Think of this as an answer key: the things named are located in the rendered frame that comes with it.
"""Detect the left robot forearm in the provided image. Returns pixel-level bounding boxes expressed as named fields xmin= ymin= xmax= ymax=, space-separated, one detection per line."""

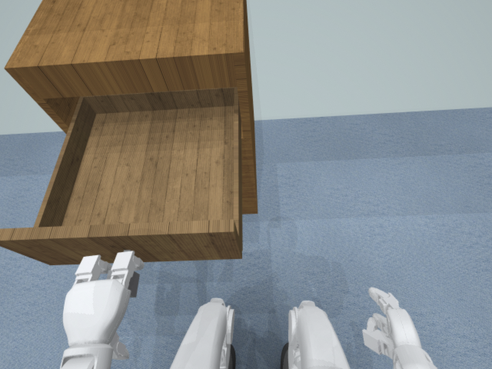
xmin=60 ymin=344 xmax=113 ymax=369

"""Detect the robot shin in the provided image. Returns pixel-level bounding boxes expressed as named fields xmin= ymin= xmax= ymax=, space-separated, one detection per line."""
xmin=198 ymin=298 xmax=231 ymax=369
xmin=288 ymin=301 xmax=328 ymax=369

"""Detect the cabinet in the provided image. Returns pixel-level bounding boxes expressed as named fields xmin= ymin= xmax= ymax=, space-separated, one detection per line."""
xmin=4 ymin=0 xmax=258 ymax=214

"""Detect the right robot forearm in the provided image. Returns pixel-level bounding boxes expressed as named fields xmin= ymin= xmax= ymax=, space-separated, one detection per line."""
xmin=393 ymin=344 xmax=437 ymax=369

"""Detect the handle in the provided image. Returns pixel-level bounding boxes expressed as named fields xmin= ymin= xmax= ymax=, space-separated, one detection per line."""
xmin=107 ymin=250 xmax=140 ymax=298

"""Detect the right robot hand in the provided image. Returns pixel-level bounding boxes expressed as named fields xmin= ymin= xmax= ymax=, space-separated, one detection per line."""
xmin=362 ymin=288 xmax=422 ymax=359

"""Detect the left robot hand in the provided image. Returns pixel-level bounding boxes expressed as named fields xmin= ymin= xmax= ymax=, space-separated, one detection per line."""
xmin=63 ymin=251 xmax=145 ymax=360

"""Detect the right robot shin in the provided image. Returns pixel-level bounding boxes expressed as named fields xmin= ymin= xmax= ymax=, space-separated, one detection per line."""
xmin=288 ymin=301 xmax=328 ymax=369

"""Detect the left robot shin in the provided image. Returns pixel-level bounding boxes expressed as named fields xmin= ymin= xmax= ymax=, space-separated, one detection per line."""
xmin=198 ymin=298 xmax=231 ymax=369

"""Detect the drawer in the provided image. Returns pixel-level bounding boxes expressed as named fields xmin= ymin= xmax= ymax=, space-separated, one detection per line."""
xmin=0 ymin=87 xmax=243 ymax=265

